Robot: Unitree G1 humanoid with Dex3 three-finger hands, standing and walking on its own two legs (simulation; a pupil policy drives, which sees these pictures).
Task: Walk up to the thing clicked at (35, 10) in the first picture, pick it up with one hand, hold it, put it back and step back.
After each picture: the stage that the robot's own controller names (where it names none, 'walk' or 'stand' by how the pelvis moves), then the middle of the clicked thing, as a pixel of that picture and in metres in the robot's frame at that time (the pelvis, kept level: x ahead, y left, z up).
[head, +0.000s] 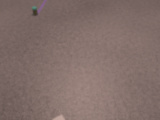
stand; (35, 11) +2.13 +0.67 -0.72
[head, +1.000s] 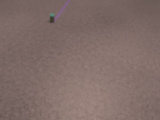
walk; (52, 18) +2.07 +0.33 -0.70
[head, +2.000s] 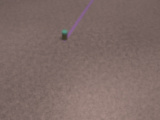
walk; (64, 35) +1.47 +0.16 -0.71
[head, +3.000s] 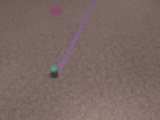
walk; (54, 72) +0.97 +0.24 -0.71
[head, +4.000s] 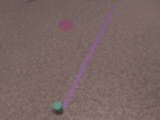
walk; (58, 108) +0.59 +0.23 -0.69
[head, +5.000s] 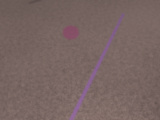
walk; out of the picture +0.37 +0.17 -0.69
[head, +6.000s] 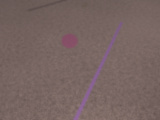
stand; out of the picture +0.32 +0.16 -0.73
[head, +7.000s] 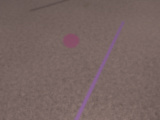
stand; out of the picture +0.33 +0.16 -0.73
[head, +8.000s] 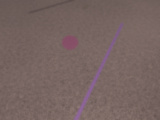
stand; out of the picture +0.32 +0.17 -0.73
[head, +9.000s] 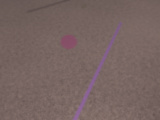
stand; out of the picture +0.32 +0.18 -0.73
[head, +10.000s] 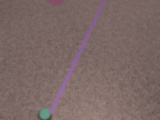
go down; (46, 115) +0.35 +0.17 -0.61
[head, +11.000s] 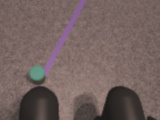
go down; (38, 76) +0.42 +0.18 -0.32
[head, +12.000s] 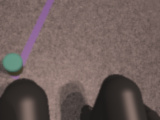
close in; (14, 65) +0.41 +0.20 -0.26
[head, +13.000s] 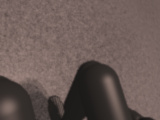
close; out of the picture +0.41 +0.23 -0.22
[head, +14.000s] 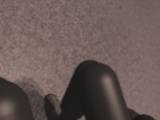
close; out of the picture +0.41 +0.24 -0.22
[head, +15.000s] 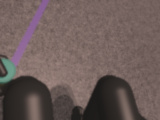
lift; (1, 75) +0.34 +0.23 -0.14
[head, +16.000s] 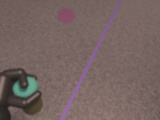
lift; (29, 96) +0.31 +0.17 +0.00
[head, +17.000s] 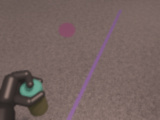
hold; (35, 98) +0.32 +0.16 -0.01
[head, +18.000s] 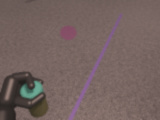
hold; (35, 99) +0.31 +0.17 -0.01
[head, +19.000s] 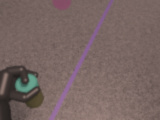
crouch; (30, 92) +0.34 +0.17 -0.06
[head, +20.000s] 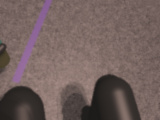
lower; out of the picture +0.45 +0.23 -0.13
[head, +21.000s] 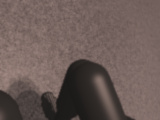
lower; out of the picture +0.42 +0.26 -0.23
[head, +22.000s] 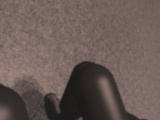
lower; out of the picture +0.42 +0.26 -0.23
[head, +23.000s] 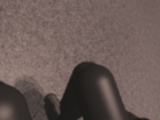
lower; out of the picture +0.41 +0.26 -0.23
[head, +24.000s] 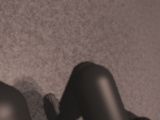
lower; out of the picture +0.41 +0.26 -0.23
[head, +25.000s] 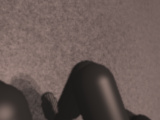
open; out of the picture +0.40 +0.24 -0.23
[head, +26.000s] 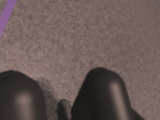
stand; out of the picture +0.40 +0.23 -0.24
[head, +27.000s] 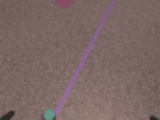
stand; (50, 116) +0.36 +0.17 -0.58
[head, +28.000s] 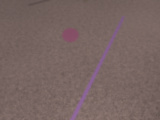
stand; out of the picture +0.35 +0.16 -0.67
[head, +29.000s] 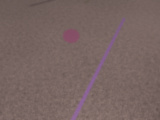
stand; out of the picture +0.35 +0.16 -0.67
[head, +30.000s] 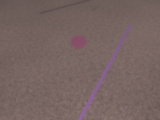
stand; out of the picture +0.38 +0.15 -0.72
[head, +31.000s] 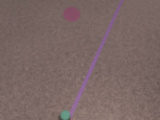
walk; (65, 117) +0.41 +0.12 -0.70
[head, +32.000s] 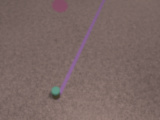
walk; (56, 93) +0.60 +0.16 -0.70
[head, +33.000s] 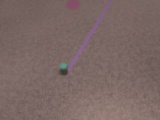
stand; (64, 69) +0.93 +0.23 -0.70
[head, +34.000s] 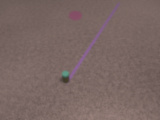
stand; (65, 77) +0.94 +0.16 -0.72
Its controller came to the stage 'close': yes
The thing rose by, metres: 0.71
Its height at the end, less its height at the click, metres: +0.00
